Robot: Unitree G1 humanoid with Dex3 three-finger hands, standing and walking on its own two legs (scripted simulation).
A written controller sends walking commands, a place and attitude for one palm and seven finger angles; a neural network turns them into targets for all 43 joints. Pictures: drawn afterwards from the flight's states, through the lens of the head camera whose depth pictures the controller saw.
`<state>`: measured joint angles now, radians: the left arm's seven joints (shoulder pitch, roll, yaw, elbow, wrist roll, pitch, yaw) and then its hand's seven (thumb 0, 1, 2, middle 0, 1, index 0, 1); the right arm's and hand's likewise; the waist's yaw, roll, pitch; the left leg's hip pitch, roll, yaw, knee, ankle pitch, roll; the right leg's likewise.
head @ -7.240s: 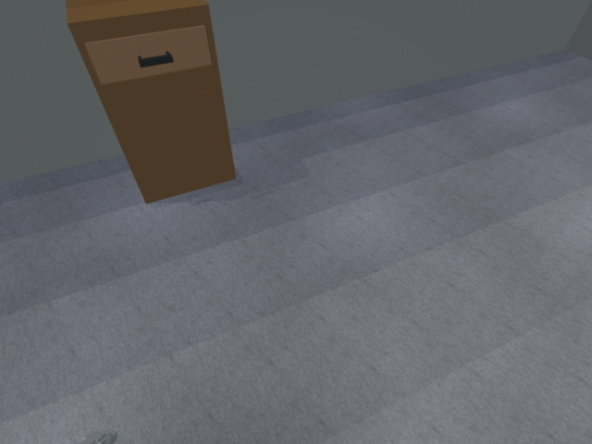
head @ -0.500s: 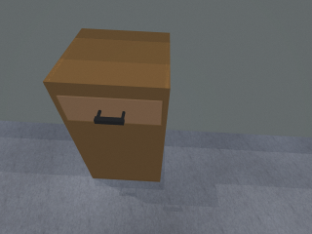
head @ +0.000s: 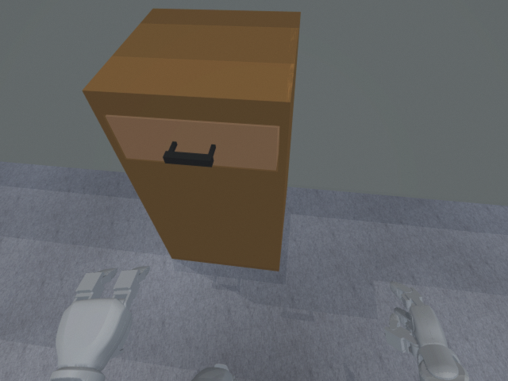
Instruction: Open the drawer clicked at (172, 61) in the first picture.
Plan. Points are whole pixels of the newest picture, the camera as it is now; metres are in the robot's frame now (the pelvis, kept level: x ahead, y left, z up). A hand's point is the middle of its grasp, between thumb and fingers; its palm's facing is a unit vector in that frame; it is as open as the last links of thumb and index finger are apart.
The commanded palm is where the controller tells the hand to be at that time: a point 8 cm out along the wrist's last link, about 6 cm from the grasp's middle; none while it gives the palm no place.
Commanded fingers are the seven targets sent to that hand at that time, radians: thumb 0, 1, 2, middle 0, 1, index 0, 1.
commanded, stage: raise the hand with hooked fingers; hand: left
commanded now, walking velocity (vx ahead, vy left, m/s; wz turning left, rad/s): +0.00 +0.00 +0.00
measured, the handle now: (190, 153) +0.58 +0.26 -0.04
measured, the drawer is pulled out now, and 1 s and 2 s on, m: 0.00 0.00 0.00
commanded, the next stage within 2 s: move the hooked fingers above the handle in 1.40 s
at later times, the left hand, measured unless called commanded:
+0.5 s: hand (113, 252) +0.26 +0.26 +0.06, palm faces +0.06 -0.08 -0.99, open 12.0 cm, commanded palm +0.25 +0.26 +0.12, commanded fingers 0.00 -0.29 0.39 -0.28 -1.07 -0.28 -1.07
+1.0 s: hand (104, 194) +0.32 +0.28 +0.12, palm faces +0.04 -0.08 -1.00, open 13.8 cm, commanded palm +0.30 +0.28 +0.18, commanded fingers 0.00 -0.50 0.30 -0.30 -1.20 -0.30 -1.20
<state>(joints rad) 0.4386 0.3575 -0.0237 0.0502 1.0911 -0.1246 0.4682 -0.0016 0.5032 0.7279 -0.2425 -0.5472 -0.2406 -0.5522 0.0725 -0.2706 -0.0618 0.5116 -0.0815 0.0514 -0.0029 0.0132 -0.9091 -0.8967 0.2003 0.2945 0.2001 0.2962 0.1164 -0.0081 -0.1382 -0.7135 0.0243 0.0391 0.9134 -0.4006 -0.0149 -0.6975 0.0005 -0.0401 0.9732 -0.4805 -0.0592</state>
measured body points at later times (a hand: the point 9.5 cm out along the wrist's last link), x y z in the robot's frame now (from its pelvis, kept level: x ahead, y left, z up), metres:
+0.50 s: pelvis +0.02 +0.02 +0.03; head +0.06 -0.02 +0.47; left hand +0.26 +0.26 +0.11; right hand +0.19 -0.23 -0.09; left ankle +0.03 +0.14 -0.68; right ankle +0.00 -0.08 -0.68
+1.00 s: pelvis +0.03 +0.03 +0.05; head +0.04 +0.00 +0.50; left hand +0.32 +0.28 +0.18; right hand +0.23 -0.17 -0.06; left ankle +0.03 +0.14 -0.68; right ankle +0.00 -0.08 -0.68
